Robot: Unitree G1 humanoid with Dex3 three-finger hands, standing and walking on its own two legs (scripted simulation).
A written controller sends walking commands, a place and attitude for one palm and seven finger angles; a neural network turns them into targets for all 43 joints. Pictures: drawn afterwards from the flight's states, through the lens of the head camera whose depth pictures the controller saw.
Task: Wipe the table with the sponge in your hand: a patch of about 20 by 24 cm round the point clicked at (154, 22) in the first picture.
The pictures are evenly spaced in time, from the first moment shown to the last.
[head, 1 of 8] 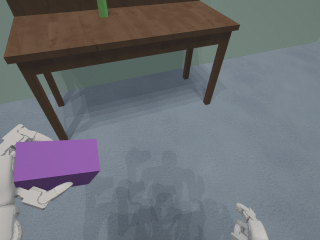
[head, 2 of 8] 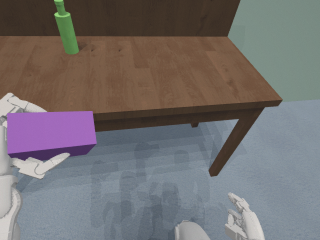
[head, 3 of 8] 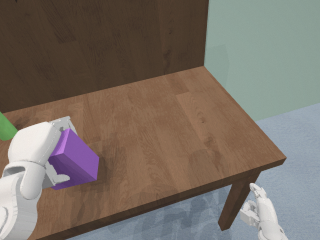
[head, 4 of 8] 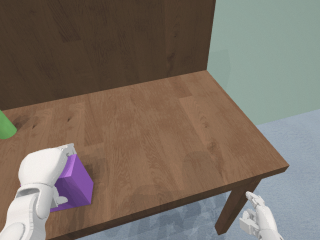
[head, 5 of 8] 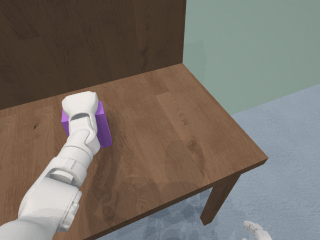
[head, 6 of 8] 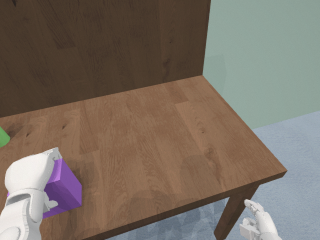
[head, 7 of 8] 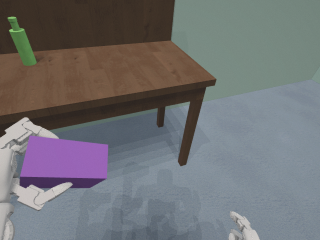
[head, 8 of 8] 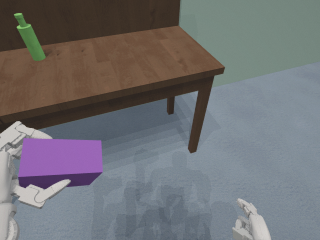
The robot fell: no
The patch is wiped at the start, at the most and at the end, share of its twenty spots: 0.00 1.00 1.00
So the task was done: yes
